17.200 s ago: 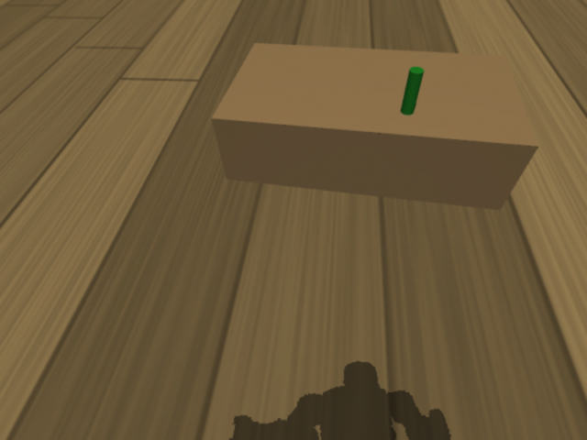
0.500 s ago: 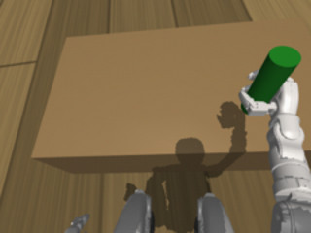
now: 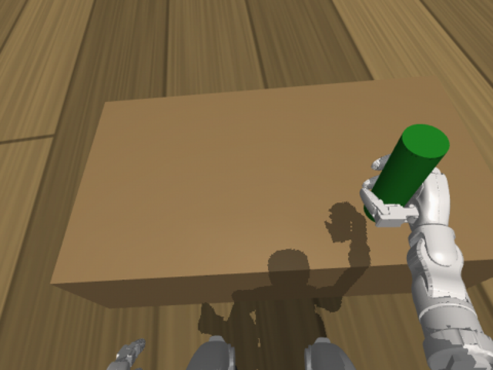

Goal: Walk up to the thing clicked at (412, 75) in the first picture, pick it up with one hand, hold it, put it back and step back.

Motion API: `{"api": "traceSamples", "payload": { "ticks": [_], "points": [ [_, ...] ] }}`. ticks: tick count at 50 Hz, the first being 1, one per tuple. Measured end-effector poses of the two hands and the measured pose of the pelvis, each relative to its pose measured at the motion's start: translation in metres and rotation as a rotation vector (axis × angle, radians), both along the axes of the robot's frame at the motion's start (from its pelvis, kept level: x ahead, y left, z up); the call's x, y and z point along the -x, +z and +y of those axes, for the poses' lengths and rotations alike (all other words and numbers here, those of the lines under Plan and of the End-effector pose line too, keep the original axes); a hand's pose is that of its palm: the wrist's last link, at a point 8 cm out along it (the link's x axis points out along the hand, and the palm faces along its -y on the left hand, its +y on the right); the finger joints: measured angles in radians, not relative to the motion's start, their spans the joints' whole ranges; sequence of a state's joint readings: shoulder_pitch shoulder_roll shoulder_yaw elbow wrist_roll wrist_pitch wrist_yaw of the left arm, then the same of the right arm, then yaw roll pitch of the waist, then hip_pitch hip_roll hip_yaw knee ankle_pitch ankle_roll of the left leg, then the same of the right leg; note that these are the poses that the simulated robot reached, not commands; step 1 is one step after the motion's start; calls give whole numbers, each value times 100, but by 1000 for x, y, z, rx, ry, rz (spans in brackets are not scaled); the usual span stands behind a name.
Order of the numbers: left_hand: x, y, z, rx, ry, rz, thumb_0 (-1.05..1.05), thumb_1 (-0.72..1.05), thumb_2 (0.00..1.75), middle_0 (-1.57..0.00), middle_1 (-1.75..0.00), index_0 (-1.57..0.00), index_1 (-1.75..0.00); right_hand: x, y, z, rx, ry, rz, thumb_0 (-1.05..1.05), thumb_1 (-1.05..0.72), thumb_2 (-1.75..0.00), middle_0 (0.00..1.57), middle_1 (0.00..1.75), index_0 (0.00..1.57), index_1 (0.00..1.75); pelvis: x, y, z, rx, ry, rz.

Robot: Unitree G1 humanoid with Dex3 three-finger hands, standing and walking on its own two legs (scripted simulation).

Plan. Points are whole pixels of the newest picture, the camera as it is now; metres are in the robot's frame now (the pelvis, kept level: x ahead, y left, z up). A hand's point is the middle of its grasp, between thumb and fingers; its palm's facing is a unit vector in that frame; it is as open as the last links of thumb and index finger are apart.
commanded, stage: lift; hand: right
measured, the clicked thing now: (398, 181) +0.38 -0.19 +0.07
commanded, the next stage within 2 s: hold in 0.48 s
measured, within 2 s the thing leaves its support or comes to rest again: neither
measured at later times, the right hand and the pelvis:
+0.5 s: hand (386, 191) +0.36 -0.17 +0.06, palm faces +0.12 +0.99 +0.01, open 7.4 cm; pelvis +0.01 +0.00 +0.02, yaw +0 degrees
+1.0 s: hand (394, 194) +0.35 -0.17 +0.08, palm faces +0.13 +0.99 +0.01, open 7.4 cm; pelvis +0.02 +0.00 +0.03, yaw +0 degrees
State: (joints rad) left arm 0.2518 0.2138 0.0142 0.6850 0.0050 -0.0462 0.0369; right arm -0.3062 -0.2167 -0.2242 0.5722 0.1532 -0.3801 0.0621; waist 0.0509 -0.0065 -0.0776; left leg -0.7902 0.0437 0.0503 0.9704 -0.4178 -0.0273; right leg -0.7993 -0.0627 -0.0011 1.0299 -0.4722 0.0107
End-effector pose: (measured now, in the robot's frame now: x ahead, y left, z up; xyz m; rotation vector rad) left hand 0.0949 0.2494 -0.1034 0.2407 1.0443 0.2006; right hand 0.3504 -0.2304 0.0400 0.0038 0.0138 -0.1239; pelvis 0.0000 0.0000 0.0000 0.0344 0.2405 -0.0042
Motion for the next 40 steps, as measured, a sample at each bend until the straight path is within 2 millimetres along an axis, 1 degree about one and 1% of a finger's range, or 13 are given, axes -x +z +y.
{"api": "traceSamples", "payload": {
  "ticks": [6,16,26,40],
  "points": [
    [-4,6,-2,8,1,-11,0,90,89,-19,-29,-19,-30,5,7,4,-1,4,-4,2,12,-118,86,113,88,112,-3,6,1,2,2,-19],
    [-18,14,-1,7,-3,-37,0,90,89,-19,-29,-19,-30,9,18,7,-1,4,-12,2,12,-118,86,113,88,112,-10,14,2,6,3,-43],
    [-31,22,-1,5,-11,-58,0,90,89,-19,-30,-19,-30,13,24,8,-4,6,-12,2,12,-118,86,113,88,112,-15,19,3,9,1,-61],
    [-36,27,-8,15,-18,-69,0,89,90,-20,-30,-19,-31,21,31,5,-4,1,-17,2,12,-118,86,113,88,112,-16,24,0,10,2,-82]
  ]
}}
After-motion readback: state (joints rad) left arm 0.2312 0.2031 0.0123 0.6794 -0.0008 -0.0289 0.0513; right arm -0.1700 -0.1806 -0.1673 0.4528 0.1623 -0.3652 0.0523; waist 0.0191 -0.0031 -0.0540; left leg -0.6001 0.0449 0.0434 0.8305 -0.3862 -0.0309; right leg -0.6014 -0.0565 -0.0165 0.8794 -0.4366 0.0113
